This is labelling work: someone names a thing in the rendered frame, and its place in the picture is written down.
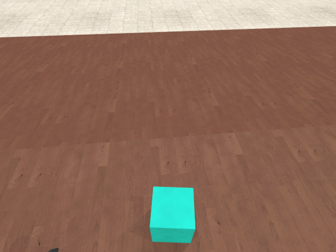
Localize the carton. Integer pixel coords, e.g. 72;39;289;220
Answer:
150;186;195;243

